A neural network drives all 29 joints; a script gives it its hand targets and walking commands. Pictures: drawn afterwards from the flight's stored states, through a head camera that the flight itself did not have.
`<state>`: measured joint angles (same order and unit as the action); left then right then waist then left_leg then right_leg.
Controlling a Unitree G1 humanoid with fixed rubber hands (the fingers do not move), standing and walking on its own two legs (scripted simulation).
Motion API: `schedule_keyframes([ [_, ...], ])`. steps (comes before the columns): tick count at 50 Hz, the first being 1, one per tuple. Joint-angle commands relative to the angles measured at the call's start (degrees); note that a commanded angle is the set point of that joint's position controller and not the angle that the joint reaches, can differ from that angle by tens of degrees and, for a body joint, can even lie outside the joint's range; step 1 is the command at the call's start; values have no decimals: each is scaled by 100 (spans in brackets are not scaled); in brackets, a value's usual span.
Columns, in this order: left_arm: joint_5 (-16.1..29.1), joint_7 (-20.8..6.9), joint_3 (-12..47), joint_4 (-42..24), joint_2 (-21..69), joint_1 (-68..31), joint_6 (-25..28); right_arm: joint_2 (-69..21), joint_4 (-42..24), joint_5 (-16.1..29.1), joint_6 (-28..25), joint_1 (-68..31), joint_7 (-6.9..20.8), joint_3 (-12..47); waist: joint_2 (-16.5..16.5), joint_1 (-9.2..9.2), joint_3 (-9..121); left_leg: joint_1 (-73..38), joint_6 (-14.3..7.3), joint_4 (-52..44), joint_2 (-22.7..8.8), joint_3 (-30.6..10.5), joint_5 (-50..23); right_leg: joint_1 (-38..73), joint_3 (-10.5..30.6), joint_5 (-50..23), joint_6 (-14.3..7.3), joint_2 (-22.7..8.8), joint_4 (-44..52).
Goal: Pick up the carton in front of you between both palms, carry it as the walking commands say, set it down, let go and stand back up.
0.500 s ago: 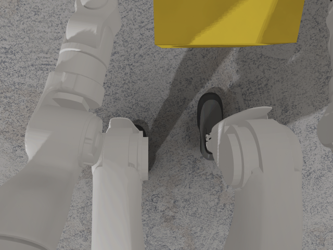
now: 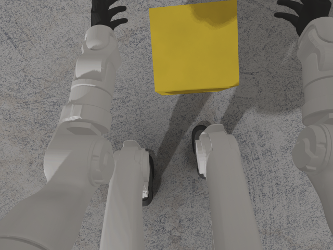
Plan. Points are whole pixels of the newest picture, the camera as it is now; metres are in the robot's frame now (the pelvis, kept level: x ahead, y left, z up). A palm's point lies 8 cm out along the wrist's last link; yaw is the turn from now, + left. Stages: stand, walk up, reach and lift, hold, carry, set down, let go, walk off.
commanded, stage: set down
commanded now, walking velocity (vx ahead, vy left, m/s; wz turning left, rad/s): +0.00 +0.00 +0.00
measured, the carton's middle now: (191, 58) +0.51 -0.13 -0.35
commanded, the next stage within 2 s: let go in 0.50 s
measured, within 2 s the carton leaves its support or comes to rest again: neither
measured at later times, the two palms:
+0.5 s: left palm out of the picture +0.54 +0.05 +0.04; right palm out of the picture +0.47 -0.34 +0.04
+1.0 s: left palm out of the picture +0.42 +0.11 +0.15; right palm out of the picture +0.35 -0.32 +0.15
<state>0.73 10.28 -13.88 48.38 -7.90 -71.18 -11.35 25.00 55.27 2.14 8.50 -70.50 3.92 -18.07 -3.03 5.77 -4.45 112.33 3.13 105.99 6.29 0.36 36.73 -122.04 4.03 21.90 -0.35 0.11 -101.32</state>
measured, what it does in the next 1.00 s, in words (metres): rises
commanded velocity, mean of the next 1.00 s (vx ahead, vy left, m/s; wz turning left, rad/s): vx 0.00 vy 0.00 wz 0.00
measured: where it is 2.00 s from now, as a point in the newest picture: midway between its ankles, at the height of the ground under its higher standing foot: (174, 174)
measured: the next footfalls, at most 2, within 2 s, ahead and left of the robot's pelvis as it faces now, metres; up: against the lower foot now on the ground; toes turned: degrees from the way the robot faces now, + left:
none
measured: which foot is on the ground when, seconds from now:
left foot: down 0.00-1.00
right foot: down 0.00-1.00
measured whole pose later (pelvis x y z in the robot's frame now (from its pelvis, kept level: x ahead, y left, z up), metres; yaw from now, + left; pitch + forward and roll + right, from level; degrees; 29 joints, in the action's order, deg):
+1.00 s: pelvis +0.08 -0.03 +0.25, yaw -6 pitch +27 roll +2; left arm -5.1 2.8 -9.0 32.1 -4.6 -18.2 -4.1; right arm 15.7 33.4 -1.2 3.3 -17.7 6.0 -10.1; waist -1.5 2.8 2.0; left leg 51.3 2.9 46.6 1.2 -4.1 22.6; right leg -59.5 1.2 12.5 -2.3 2.2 -44.9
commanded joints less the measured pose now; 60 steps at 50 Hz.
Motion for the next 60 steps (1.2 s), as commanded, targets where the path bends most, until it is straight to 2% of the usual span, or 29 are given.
schedule_keyframes([
  [1,-21,11,134,-976,-282,-1091,61,945,-805,-61,-90,-1029,26,-249,428,433,6366,-1091,123,-1521,314,619,-639,5749,-660,-1621,223,235,959],
  [4,-46,37,213,-1410,-248,-949,-8,1011,-1130,-19,-45,-867,75,-295,297,442,6825,-1533,156,-1821,312,595,-932,6155,-677,-2045,198,278,1190],
  [9,-95,52,195,-1771,-229,-603,-110,925,-1414,110,58,-638,182,-206,314,284,6997,-1872,150,-2355,264,552,-1208,6756,-632,-2432,203,306,1648],
  [13,-145,4,87,-1709,-190,-268,-110,774,-1392,89,79,-462,248,-158,467,175,6766,-1908,127,-2826,218,517,-1238,7171,-563,-2511,230,288,2083],
  [18,-217,-111,-48,-1523,-131,64,-6,603,-1307,-88,5,-224,273,-207,590,138,6447,-2079,120,-3437,167,464,-1316,7622,-479,-2606,238,246,2675],
  [28,-446,-294,-149,-1244,-17,621,194,360,-1139,-484,-188,332,278,-322,503,74,6026,-2841,122,-4537,63,343,-1571,8454,-367,-2767,157,180,3750],
  [34,-803,-284,-42,-1756,112,2082,180,243,-1703,-756,-155,1699,338,-51,617,5,6300,-3551,99,-5206,50,322,-1824,9930,-274,-3270,114,151,4324],
  [40,-715,-442,238,-2470,39,3312,425,5,-2499,-604,-305,3040,299,317,795,-3,5515,-3972,-5,-5840,-31,265,-1747,11090,-10,-3420,65,54,4993],
  [49,-568,-798,421,-2090,-124,5319,895,-514,-2749,-292,-675,5223,175,775,704,-293,4109,-5168,-142,-6611,-199,125,-1843,11703,220,-3269,85,-45,5858],
  [55,-444,-998,582,-2179,-327,6400,1136,-635,-3062,-245,-877,6551,48,995,652,-348,3210,-6546,-241,-7259,-299,0,-2073,11880,101,-3093,114,-9,6431],
  [60,-321,-1142,759,-2411,-468,7176,1244,-728,-3398,-172,-942,7471,-30,1225,465,-391,2306,-7842,-293,-7893,-412,-97,-2380,12071,-94,-2806,118,73,6963],
])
